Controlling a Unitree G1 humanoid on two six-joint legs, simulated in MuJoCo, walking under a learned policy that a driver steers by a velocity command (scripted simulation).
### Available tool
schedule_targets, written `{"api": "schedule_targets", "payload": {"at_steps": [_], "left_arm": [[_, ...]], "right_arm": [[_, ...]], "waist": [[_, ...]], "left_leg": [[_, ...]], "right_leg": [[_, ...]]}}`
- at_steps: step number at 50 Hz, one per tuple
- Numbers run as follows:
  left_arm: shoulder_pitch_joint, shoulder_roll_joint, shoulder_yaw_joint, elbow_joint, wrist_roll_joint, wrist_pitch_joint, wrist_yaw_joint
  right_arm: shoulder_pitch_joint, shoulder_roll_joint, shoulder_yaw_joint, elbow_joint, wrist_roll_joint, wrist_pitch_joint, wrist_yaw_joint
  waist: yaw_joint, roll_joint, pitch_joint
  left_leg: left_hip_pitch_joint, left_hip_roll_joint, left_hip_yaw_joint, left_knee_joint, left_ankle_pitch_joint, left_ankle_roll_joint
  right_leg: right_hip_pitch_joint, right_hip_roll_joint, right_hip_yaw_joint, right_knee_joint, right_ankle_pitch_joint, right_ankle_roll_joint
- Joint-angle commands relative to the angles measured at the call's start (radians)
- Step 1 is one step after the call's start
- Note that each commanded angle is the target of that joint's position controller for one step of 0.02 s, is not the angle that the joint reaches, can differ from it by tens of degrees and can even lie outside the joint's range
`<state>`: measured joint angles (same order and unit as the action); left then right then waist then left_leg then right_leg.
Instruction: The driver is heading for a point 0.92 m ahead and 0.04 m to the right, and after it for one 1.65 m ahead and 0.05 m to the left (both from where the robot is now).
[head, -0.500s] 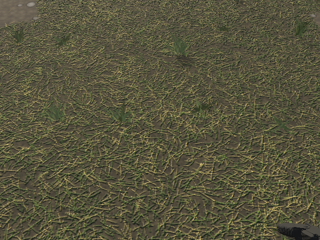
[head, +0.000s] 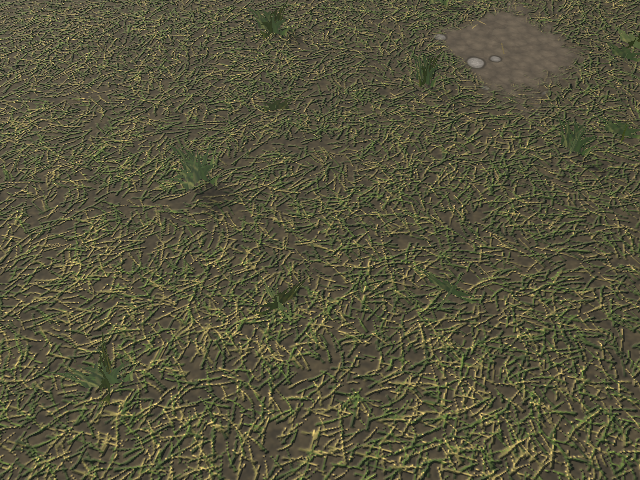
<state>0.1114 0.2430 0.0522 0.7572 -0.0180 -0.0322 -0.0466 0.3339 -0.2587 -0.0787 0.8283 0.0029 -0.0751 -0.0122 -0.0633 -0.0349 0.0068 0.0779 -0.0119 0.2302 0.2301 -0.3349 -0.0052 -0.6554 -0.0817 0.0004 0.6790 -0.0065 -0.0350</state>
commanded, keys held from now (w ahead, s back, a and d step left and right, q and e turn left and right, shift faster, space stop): w+e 0.02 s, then e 0.16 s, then no key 0.16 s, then q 0.54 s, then no key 0.12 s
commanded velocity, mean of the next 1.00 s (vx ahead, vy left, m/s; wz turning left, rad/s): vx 0.13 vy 0.00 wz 0.03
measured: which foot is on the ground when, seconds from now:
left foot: down 0.00-0.10, up 0.12-0.54, down 0.56-0.92, up 0.94-1.00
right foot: up 0.00-0.06, down 0.08-0.60, up 0.62-0.90, down 0.92-1.00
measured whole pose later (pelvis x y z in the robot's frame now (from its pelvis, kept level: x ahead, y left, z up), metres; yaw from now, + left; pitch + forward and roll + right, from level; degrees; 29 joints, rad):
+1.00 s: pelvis +0.21 -0.05 +0.00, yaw +5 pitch +2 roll +1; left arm 0.20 0.26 0.07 0.77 0.03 0.00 0.02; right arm 0.16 -0.31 -0.09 0.69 0.01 0.04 -0.04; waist 0.00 0.04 0.01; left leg -0.50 -0.10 -0.18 0.86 -0.45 -0.02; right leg -0.29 0.03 0.04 0.51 -0.25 -0.03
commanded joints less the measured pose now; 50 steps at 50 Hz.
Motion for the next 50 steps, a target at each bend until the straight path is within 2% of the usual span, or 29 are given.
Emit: {"api": "schedule_targets", "payload": {"at_steps": [1, 3, 4, 5, 6, 7, 8, 9, 11, 13, 17, 20, 23, 26, 28, 30, 31, 32, 33, 34, 36, 39, 43, 45, 46, 47, 48, 49, 50], "left_arm": [[-0.092, 0.081, 0.022, -0.115, 0.0, -0.012, -0.016], [0.092, 0.142, 0.057, -0.082, 0.005, -0.012, -0.014], [0.234, 0.208, 0.089, -0.05, 0.01, -0.012, 0.002], [0.283, 0.325, 0.11, -0.045, 0.014, -0.005, 0.026], [0.261, 0.339, 0.101, -0.094, 0.022, -0.016, 0.019], [0.254, 0.271, 0.085, -0.105, 0.021, -0.017, 0.014], [0.196, 0.228, 0.074, -0.105, 0.008, -0.022, 0.016], [0.138, 0.194, 0.064, -0.112, -0.005, -0.02, 0.019], [0.068, 0.156, 0.05, -0.133, 0.014, -0.013, 0.03], [0.056, 0.165, 0.05, -0.126, 0.027, -0.018, 0.032], [0.067, 0.168, 0.044, -0.098, 0.019, -0.009, 0.051], [0.039, 0.114, 0.019, -0.079, 0.033, -0.001, 0.059], [0.046, 0.121, 0.013, -0.042, 0.053, -0.006, 0.05], [0.045, 0.166, 0.026, -0.021, 0.033, 0.008, 0.055], [0.077, 0.175, 0.031, -0.008, 0.013, 0.024, 0.072], [0.143, 0.147, 0.032, -0.024, 0.035, 0.017, 0.083], [0.069, 0.134, 0.031, -0.04, 0.044, 0.017, 0.089], [-0.004, 0.114, 0.027, -0.066, 0.038, 0.023, 0.09], [-0.033, 0.111, 0.029, -0.077, 0.026, 0.031, 0.088], [-0.013, 0.111, 0.032, -0.07, 0.017, 0.039, 0.084], [-0.004, 0.108, 0.034, -0.067, 0.014, 0.047, 0.086], [-0.007, 0.076, 0.026, -0.064, 0.01, 0.041, 0.083], [0.047, 0.101, 0.033, -0.051, 0.003, 0.03, 0.064], [0.121, 0.117, 0.044, -0.026, 0.009, 0.026, 0.058], [0.144, 0.172, 0.059, -0.027, 0.024, 0.028, 0.062], [0.114, 0.274, 0.079, -0.042, 0.054, 0.036, 0.065], [0.088, 0.242, 0.068, -0.067, 0.086, 0.024, 0.063], [0.017, 0.19, 0.052, -0.088, 0.076, 0.013, 0.067], [-0.035, 0.157, 0.043, -0.092, 0.053, 0.007, 0.068]], "right_arm": [[-0.016, -0.191, -0.049, -0.038, 0.014, 0.01, -0.011], [-0.06, -0.212, -0.052, -0.05, 0.019, 0.03, -0.022], [-0.061, -0.2, -0.045, -0.059, 0.021, 0.028, -0.026], [0.005, -0.091, -0.011, -0.096, -0.035, 0.012, -0.02], [0.065, -0.073, 0.013, -0.118, -0.027, -0.019, -0.004], [-0.056, -0.155, -0.009, -0.122, 0.014, -0.033, 0.004], [-0.116, -0.143, -0.002, -0.149, 0.024, -0.036, 0.0], [-0.127, -0.14, -0.004, -0.134, 0.005, -0.029, -0.013], [-0.096, -0.156, -0.016, -0.128, -0.007, 0.004, -0.023], [-0.055, -0.124, -0.01, -0.114, -0.01, 0.026, -0.027], [-0.1, -0.093, 0.001, -0.12, -0.015, 0.041, -0.035], [-0.132, -0.072, 0.012, -0.107, -0.005, 0.045, -0.021], [-0.17, -0.095, 0.007, -0.108, 0.003, 0.048, -0.011], [-0.19, -0.131, -0.007, -0.134, 0.003, 0.046, -0.003], [-0.175, -0.136, -0.009, -0.142, -0.001, 0.042, 0.005], [-0.162, -0.227, -0.035, -0.149, -0.006, 0.046, 0.0], [-0.108, -0.214, -0.04, -0.142, 0.003, 0.055, -0.001], [-0.042, -0.186, -0.031, -0.131, -0.008, 0.057, -0.005], [-0.012, -0.187, -0.031, -0.128, -0.02, 0.05, -0.009], [-0.048, -0.197, -0.035, -0.14, -0.017, 0.045, -0.013], [-0.147, -0.191, -0.039, -0.167, 0.007, 0.055, -0.024], [-0.158, -0.191, -0.046, -0.177, 0.009, 0.092, -0.033], [-0.177, -0.201, -0.054, -0.196, 0.014, 0.111, -0.036], [-0.192, -0.184, -0.048, -0.203, 0.024, 0.119, -0.039], [-0.157, -0.143, -0.036, -0.199, 0.015, 0.12, -0.039], [-0.147, -0.092, -0.022, -0.225, 0.007, 0.11, -0.036], [-0.155, -0.16, -0.041, -0.226, -0.009, 0.093, -0.036], [-0.13, -0.204, -0.058, -0.198, 0.0, 0.092, -0.033], [-0.099, -0.199, -0.061, -0.164, 0.001, 0.1, -0.036]], "waist": [[0.023, 0.112, 0.058], [0.132, 0.125, -0.046], [0.202, 0.083, -0.128], [0.139, -0.185, -0.229], [0.111, -0.218, -0.452], [0.173, -0.046, -0.427], [0.147, -0.019, -0.289], [0.108, 0.056, -0.187], [0.046, 0.016, -0.136], [0.023, -0.006, -0.139], [0.036, -0.035, -0.16], [0.051, -0.052, -0.161], [0.076, -0.067, -0.112], [0.077, -0.072, -0.066], [0.067, -0.039, -0.053], [0.131, 0.171, -0.114], [0.075, 0.242, -0.12], [0.024, 0.288, -0.132], [-0.003, 0.277, -0.15], [0.02, 0.214, -0.154], [0.061, 0.152, -0.134], [0.057, 0.193, -0.151], [0.061, 0.234, -0.161], [0.097, 0.214, -0.148], [0.083, 0.111, -0.14], [0.044, -0.193, -0.085], [0.066, -0.219, -0.077], [0.034, -0.124, -0.05], [0.01, -0.076, -0.028]], "left_leg": [[0.02, 0.31, -0.046, 0.056, 0.766, 0.129], [-0.009, 0.265, -0.011, 0.349, 1.094, 0.084], [-0.146, 0.209, 0.001, 0.593, 0.968, 0.031], [-0.508, 0.085, -0.015, 0.969, 0.099, -0.04], [-0.735, -0.067, -0.24, 1.234, -0.372, -0.071], [-0.785, -0.001, -0.345, 1.253, -0.3, -0.048], [-0.82, 0.037, -0.324, 1.179, -0.208, -0.031], [-0.799, 0.076, -0.311, 1.106, -0.147, -0.037], [-0.665, 0.11, -0.308, 1.027, -0.08, -0.041], [-0.615, 0.097, -0.288, 0.964, -0.039, -0.056], [-0.623, 0.09, -0.285, 0.774, 0.094, -0.078], [-0.535, 0.113, -0.29, 0.587, 0.231, -0.075], [-0.472, 0.101, -0.284, 0.484, 0.231, -0.057], [-0.502, 0.067, -0.252, 0.399, 0.112, -0.02], [-0.457, 0.061, -0.254, 0.259, 0.271, 0.019], [-0.305, 0.173, -0.441, 0.27, 0.699, 0.118], [-0.251, 0.256, -0.581, 0.211, 0.708, 0.22], [-0.183, 0.33, -0.717, 0.151, 0.696, 0.3], [-0.142, 0.354, -0.764, 0.123, 0.669, 0.326], [-0.151, 0.33, -0.718, 0.139, 0.641, 0.301], [-0.208, 0.253, -0.614, 0.143, 0.573, 0.223], [-0.25, 0.187, -0.58, 0.146, 0.529, 0.197], [-0.301, 0.174, -0.639, 0.14, 0.387, 0.188], [-0.377, 0.127, -0.621, 0.174, 0.233, 0.135], [-0.483, 0.065, -0.557, 0.288, 0.055, 0.079], [-0.68, -0.112, -0.383, 0.498, -0.194, 0.021], [-0.674, -0.075, -0.421, 0.738, -0.295, -0.012], [-0.665, -0.064, -0.448, 0.861, -0.234, -0.016], [-0.664, -0.063, -0.442, 0.9, -0.172, -0.027]], "right_leg": [[0.004, 0.036, -0.067, -0.034, -0.125, -0.05], [0.253, 0.134, -0.13, -0.086, -0.142, -0.093], [0.508, 0.146, -0.079, -0.163, 0.019, -0.129], [0.85, -0.101, 0.268, -0.091, 0.443, -0.238], [1.05, -0.305, 0.75, -0.225, 0.419, -0.446], [1.006, -0.259, 0.629, -0.259, 0.446, -0.385], [0.871, -0.215, 0.482, -0.258, 0.445, -0.337], [0.72, -0.165, 0.391, -0.276, 0.433, -0.291], [0.504, -0.126, 0.303, -0.325, 0.459, -0.263], [0.424, -0.105, 0.239, -0.341, 0.553, -0.262], [0.436, -0.076, 0.173, -0.336, 0.536, -0.227], [0.427, -0.067, 0.121, -0.356, 0.389, -0.191], [0.422, -0.096, 0.132, -0.37, 0.267, -0.19], [0.495, -0.132, 0.167, -0.303, 0.243, -0.184], [0.525, -0.118, 0.17, -0.24, 0.188, -0.14], [0.418, 0.051, 0.04, -0.068, -0.038, -0.039], [0.301, 0.149, -0.042, 0.061, -0.244, 0.026], [0.177, 0.189, -0.008, 0.18, -0.514, 0.044], [0.098, 0.177, 0.059, 0.363, -0.667, 0.053], [0.072, 0.15, 0.093, 0.454, -0.643, 0.06], [0.086, 0.111, 0.093, 0.346, -0.534, 0.074], [0.195, 0.14, 0.053, 0.152, -0.444, 0.102], [0.33, 0.152, 0.049, -0.072, -0.333, 0.091], [0.463, 0.138, 0.024, -0.268, -0.201, 0.058], [0.548, -0.002, 0.145, -0.336, -0.211, 0.008], [0.544, -0.225, 0.437, -0.421, -0.148, -0.132], [0.439, -0.328, 0.573, -0.452, -0.124, -0.254], [0.414, -0.283, 0.489, -0.438, -0.112, -0.244], [0.412, -0.209, 0.379, -0.411, -0.102, -0.191]]}}
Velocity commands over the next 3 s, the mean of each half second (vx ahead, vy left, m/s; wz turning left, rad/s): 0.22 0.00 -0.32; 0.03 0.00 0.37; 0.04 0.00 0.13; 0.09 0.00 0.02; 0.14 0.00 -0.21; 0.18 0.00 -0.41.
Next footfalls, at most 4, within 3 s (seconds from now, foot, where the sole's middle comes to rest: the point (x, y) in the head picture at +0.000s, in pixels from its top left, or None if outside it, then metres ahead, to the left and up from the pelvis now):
0.08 right None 0.22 -0.12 -0.77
0.56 left None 0.32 0.09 -0.77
0.92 right None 0.27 -0.14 -0.77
1.26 left None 0.21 0.10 -0.77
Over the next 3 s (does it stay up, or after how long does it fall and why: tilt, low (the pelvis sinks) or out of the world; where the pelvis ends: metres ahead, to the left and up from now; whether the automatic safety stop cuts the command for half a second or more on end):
stays up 0.40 -0.02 0.02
